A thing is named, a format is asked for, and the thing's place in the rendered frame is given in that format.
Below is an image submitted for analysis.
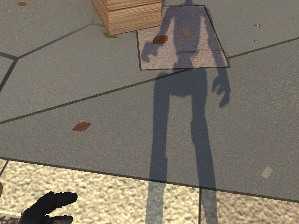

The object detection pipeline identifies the left robot hand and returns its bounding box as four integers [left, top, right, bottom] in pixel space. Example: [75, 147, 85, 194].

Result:
[18, 191, 78, 224]

